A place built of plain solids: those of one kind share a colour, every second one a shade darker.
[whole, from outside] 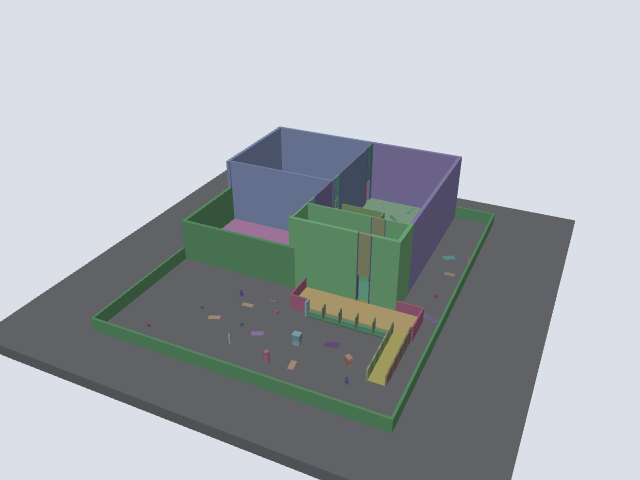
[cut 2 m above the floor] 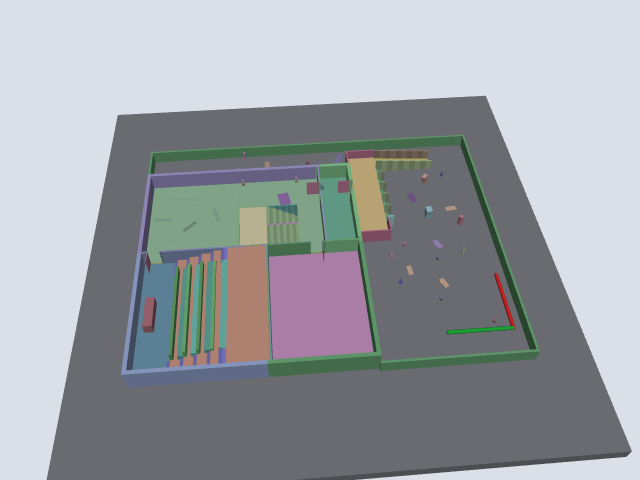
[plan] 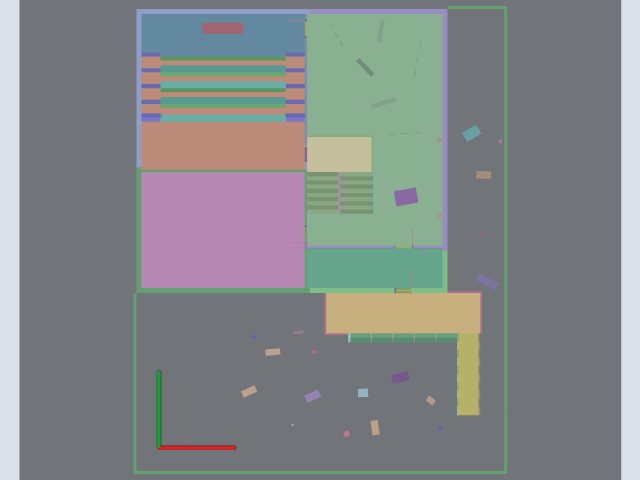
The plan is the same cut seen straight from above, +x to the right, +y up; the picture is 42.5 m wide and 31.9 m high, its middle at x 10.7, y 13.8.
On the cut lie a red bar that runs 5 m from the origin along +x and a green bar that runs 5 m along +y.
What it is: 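A teaching building's entrance; 3 risers of 0.151 m in broad steps 7.1 m wide and a ramp of 1 in 12 beside them up to a terrace, a vestibule, a foyer 9.0 by 15.4 m and 6.4 m high whose open dog-leg of 22 risers of 0.161 m climbs 3.55 m to the next landing; west of the foyer a lecture theatre 10.9 m wide whose five tiers rise 1.77 m to its back door on the half landing, up two stepped aisles, and a classroom south of it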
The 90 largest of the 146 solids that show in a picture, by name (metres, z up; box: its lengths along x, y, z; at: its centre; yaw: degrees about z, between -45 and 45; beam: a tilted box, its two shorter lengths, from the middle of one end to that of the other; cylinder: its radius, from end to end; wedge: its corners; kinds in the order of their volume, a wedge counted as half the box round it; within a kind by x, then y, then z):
{
 "floor_tier_1": {"box": [10.86, 3.2, 2.28], "at": [4.26, 20.07, 1.09]},
 "floor_tier_2": {"box": [10.86, 1.18, 1.79], "at": [4.26, 22.25, 0.85]},
 "floor_tier_3": {"box": [10.86, 1.05, 1.47], "at": [4.26, 23.37, 0.69]},
 "floor_tier_4": {"box": [10.86, 1.05, 1.15], "at": [4.26, 24.41, 0.52]},
 "floor_tier_5": {"box": [10.86, 1.05, 0.83], "at": [4.26, 25.46, 0.36]},
 "wall_foyer_1": {"box": [0.16, 4.3, 6.89], "at": [9.77, 16.82, 3.4]},
 "wall_foyer_2": {"box": [0.16, 7.33, 6.89], "at": [9.77, 23.66, 3.4]},
 "wall_foyer_3": {"box": [6.03, 0.16, 6.89], "at": [12.7, 13.34, 3.4]},
 "wall_foyer_4": {"box": [9.65, 0.33, 6.89], "at": [14.34, 28.98, 3.4]},
 "wall_foyer_5": {"box": [2.19, 0.16, 6.89], "at": [17.9, 13.34, 3.4]},
 "wall_foyer_6": {"box": [0.33, 16.06, 6.89], "at": [19.0, 21.12, 3.4]},
 "wall_lecture_theatre_1": {"box": [0.33, 11.01, 6.89], "at": [-1.33, 23.64, 3.4]},
 "wall_lecture_theatre_2": {"box": [11.17, 0.16, 6.89], "at": [4.26, 18.39, 3.4]},
 "wall_lecture_theatre_3": {"box": [11.52, 0.33, 6.89], "at": [4.26, 28.98, 3.4]},
 "wall_lecture_theatre_4": {"box": [0.16, 0.66, 6.89], "at": [9.77, 18.64, 3.4]},
 "wall_lecture_theatre_5": {"box": [0.16, 7.33, 6.89], "at": [9.77, 23.66, 3.4]},
 "wall_lecture_theatre_6": {"box": [0.16, 0.63, 6.89], "at": [9.77, 28.66, 3.4]},
 "floor_foyer_1": {"box": [9.0, 15.4, 0.5], "at": [14.34, 21.12, 0.2]},
 "wall_1": {"box": [0.2, 3.91, 1.25], "at": [-1.6, 0.2, 0.57]},
 "wall_2": {"box": [0.2, 8.11, 1.25], "at": [-1.6, 6.22, 0.57]},
 "wall_3": {"box": [0.33, 8.37, 4.05], "at": [-1.33, 14.46, 1.98]},
 "wall_4": {"box": [11.52, 0.33, 4.05], "at": [4.26, 10.44, 1.98]},
 "wall_5": {"box": [11.17, 0.16, 4.05], "at": [4.26, 18.39, 1.98]},
 "wall_6": {"box": [0.16, 3.21, 4.05], "at": [9.77, 12.05, 1.98]},
 "wall_7": {"box": [0.16, 3.8, 4.05], "at": [9.77, 16.57, 1.98]},
 "wall_8": {"box": [24.85, 0.2, 1.25], "at": [10.72, -1.65, 0.57]},
 "wall_9": {"box": [3.98, 0.2, 1.25], "at": [21.16, 29.25, 0.57]},
 "wall_10": {"box": [0.2, 3.91, 1.25], "at": [23.05, 0.2, 0.57]},
 "wall_11": {"box": [0.2, 8.11, 1.25], "at": [23.05, 6.22, 0.57]},
 "wall_12": {"box": [0.2, 19.07, 1.25], "at": [23.05, 19.81, 0.57]},
 "floor_1": {"box": [10.86, 7.71, 0.5], "at": [4.26, 14.46, 0.2]},
 "wall_vest_1": {"box": [0.16, 2.97, 6.89], "at": [9.77, 11.93, 3.4]},
 "wall_vest_2": {"box": [6.24, 0.33, 6.89], "at": [12.63, 10.44, 3.4]},
 "wall_vest_3": {"box": [6.03, 0.16, 6.89], "at": [12.7, 13.34, 3.4]},
 "wall_vest_4": {"box": [2.19, 0.16, 6.89], "at": [17.9, 13.34, 3.4]},
 "wall_vest_5": {"box": [2.4, 0.33, 6.89], "at": [17.97, 10.44, 3.4]},
 "wall_vest_6": {"box": [0.33, 3.32, 6.89], "at": [19.0, 11.93, 3.4]},
 "tread_1": {"box": [2.04, 0.28, 3.89], "at": [10.87, 15.68, 1.89]},
 "tread_2": {"box": [2.04, 0.28, 3.73], "at": [10.87, 15.96, 1.81]},
 "tread_3": {"box": [2.04, 0.28, 3.57], "at": [10.87, 16.24, 1.73]},
 "tread_4": {"box": [2.04, 0.28, 3.41], "at": [10.87, 16.51, 1.65]},
 "tread_5": {"box": [2.04, 0.28, 3.24], "at": [10.87, 16.79, 1.57]},
 "tread_6": {"box": [2.04, 0.28, 3.08], "at": [10.87, 17.07, 1.49]},
 "tread_7": {"box": [2.04, 0.28, 2.92], "at": [10.87, 17.34, 1.41]},
 "tread_8": {"box": [2.04, 0.28, 2.76], "at": [10.87, 17.62, 1.33]},
 "tread_9": {"box": [2.04, 0.28, 2.6], "at": [10.87, 17.9, 1.25]},
 "tread_10": {"box": [2.04, 0.28, 2.44], "at": [10.87, 18.18, 1.17]},
 "tread_11": {"box": [2.04, 0.28, 0.66], "at": [13.11, 15.68, 0.28]},
 "tread_12": {"box": [2.04, 0.28, 0.83], "at": [13.11, 15.96, 0.36]},
 "tread_13": {"box": [2.04, 0.28, 0.99], "at": [13.11, 16.24, 0.44]},
 "tread_14": {"box": [2.04, 0.28, 1.15], "at": [13.11, 16.51, 0.52]},
 "tread_15": {"box": [2.04, 0.28, 1.31], "at": [13.11, 16.79, 0.6]},
 "tread_16": {"box": [2.04, 0.28, 1.47], "at": [13.11, 17.07, 0.69]},
 "tread_17": {"box": [2.04, 0.28, 1.63], "at": [13.11, 17.34, 0.77]},
 "tread_18": {"box": [2.04, 0.28, 1.79], "at": [13.11, 17.62, 0.85]},
 "tread_19": {"box": [2.04, 0.28, 1.95], "at": [13.11, 17.9, 0.93]},
 "tread_20": {"box": [2.04, 0.28, 2.12], "at": [13.11, 18.18, 1.01]},
 "floor_half_1": {"box": [4.29, 2.34, 2.28], "at": [11.99, 19.48, 1.09]},
 "floor_theatre_1": {"box": [10.86, 2.83, 0.5], "at": [4.26, 27.4, 0.2]},
 "floor_terrace_1": {"box": [10.24, 2.68, 0.5], "at": [16.23, 8.94, 0.2]},
 "floor_vest_1": {"box": [9.0, 2.66, 0.5], "at": [14.34, 11.93, 0.2]},
 "block_bench_row_1": {"box": [8.12, 0.48, 0.51], "at": [4.26, 21.89, 1.95]},
 "block_bench_row_2": {"box": [8.32, 0.48, 0.51], "at": [4.26, 23.07, 1.63]},
 "block_bench_row_3": {"box": [8.32, 0.48, 0.51], "at": [4.26, 24.12, 1.3]},
 "block_bench_row_4": {"box": [8.32, 0.48, 0.51], "at": [4.26, 25.17, 0.98]},
 "block_bench_row_desk_1": {"box": [8.32, 0.25, 0.81], "at": [4.26, 22.71, 2.1]},
 "block_bench_row_desk_2": {"box": [8.32, 0.25, 0.81], "at": [4.26, 23.76, 1.78]},
 "block_bench_row_desk_3": {"box": [8.32, 0.25, 0.81], "at": [4.26, 24.81, 1.45]},
 "block_bench_row_desk_4": {"box": [8.32, 0.25, 0.81], "at": [4.26, 25.86, 1.13]},
 "tread_aisle_1": {"box": [1.26, 0.28, 2.12], "at": [-0.54, 21.8, 1.01]},
 "tread_aisle_2": {"box": [1.26, 0.28, 1.95], "at": [-0.54, 22.08, 0.93]},
 "tread_aisle_3": {"box": [1.26, 0.28, 1.63], "at": [-0.54, 22.98, 0.77]},
 "tread_aisle_4": {"box": [1.26, 0.28, 1.31], "at": [-0.54, 24.03, 0.6]},
 "tread_aisle_5": {"box": [1.26, 0.28, 0.99], "at": [-0.54, 25.08, 0.44]},
 "tread_aisle_6": {"box": [1.26, 0.28, 2.12], "at": [9.05, 21.8, 1.01]},
 "tread_aisle_7": {"box": [1.26, 0.28, 1.95], "at": [9.05, 22.08, 0.93]},
 "tread_aisle_8": {"box": [1.26, 0.28, 1.63], "at": [9.05, 22.98, 0.77]},
 "tread_aisle_9": {"box": [1.26, 0.28, 1.31], "at": [9.05, 24.03, 0.6]},
 "tread_aisle_10": {"box": [1.26, 0.28, 0.99], "at": [9.05, 25.08, 0.44]},
 "wallover_vest_1": {"box": [1.02, 0.33, 3.89], "at": [16.26, 10.44, 4.9]},
 "wallover_vest_2": {"box": [1.1, 0.16, 3.89], "at": [16.26, 13.34, 4.9]},
 "block_theatre_desk_1": {"box": [2.73, 0.74, 0.94], "at": [4.26, 27.86, 0.87]},
 "ramp_ramp_1": {"wedge": [[19.92, 2.16, -0.05], [19.92, 2.16, 0.0], [19.92, 7.6, -0.05], [19.92, 7.6, 0.45], [21.23, 2.16, -0.05], [21.23, 2.16, 0.0], [21.23, 7.6, -0.05], [21.23, 7.6, 0.45]]},
 "guard_1": {"box": [0.12, 2.79, 1.45], "at": [11.06, 8.88, 0.68]},
 "guard_2": {"box": [1.57, 0.12, 1.45], "at": [11.78, 7.54, 0.68]},
 "guard_3": {"box": [2.3, 0.12, 1.45], "at": [20.32, 10.33, 0.68]},
 "guard_4": {"box": [0.12, 2.67, 1.45], "at": [21.41, 8.94, 0.68]},
 "guard_half_1": {"box": [4.4, 0.12, 3.02], "at": [12.05, 20.71, 1.91]},
 "wallover_foyer_1": {"box": [0.16, 1.02, 2.12], "at": [9.77, 19.48, 5.79]},
 "wallover_foyer_2": {"box": [0.16, 1.02, 3.89], "at": [9.77, 27.83, 4.9]}
}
